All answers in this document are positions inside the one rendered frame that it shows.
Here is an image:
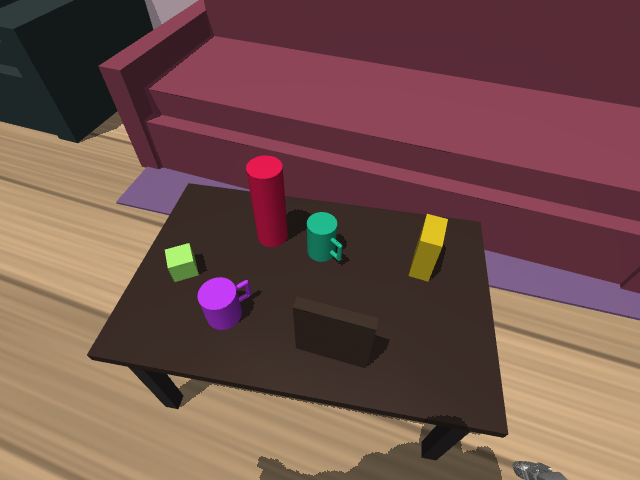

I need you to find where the right robot hand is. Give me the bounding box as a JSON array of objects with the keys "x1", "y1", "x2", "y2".
[{"x1": 513, "y1": 461, "x2": 567, "y2": 480}]

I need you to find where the armchair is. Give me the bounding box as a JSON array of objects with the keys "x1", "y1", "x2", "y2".
[{"x1": 0, "y1": 0, "x2": 153, "y2": 143}]

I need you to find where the sofa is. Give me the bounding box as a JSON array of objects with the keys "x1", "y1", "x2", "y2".
[{"x1": 98, "y1": 0, "x2": 640, "y2": 293}]

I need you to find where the coffee table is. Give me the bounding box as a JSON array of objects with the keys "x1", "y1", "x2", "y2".
[{"x1": 87, "y1": 183, "x2": 508, "y2": 460}]

